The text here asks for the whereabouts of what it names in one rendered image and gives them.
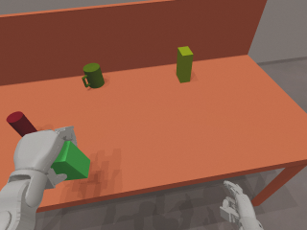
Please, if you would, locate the left robot hand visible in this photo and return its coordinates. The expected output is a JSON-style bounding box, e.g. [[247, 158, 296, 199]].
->
[[13, 126, 78, 190]]

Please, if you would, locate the table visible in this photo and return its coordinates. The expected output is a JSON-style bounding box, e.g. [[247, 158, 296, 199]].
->
[[0, 0, 307, 213]]

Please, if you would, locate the robot right forearm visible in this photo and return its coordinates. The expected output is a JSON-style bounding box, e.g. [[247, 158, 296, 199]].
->
[[238, 217, 264, 230]]

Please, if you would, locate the robot left forearm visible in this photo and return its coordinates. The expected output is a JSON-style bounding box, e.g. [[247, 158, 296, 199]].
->
[[0, 169, 48, 230]]

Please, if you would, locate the sponge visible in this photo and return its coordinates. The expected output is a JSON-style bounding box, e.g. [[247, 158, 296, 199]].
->
[[50, 141, 91, 181]]

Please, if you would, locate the right robot hand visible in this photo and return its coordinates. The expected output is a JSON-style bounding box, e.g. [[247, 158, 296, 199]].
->
[[220, 180, 256, 225]]

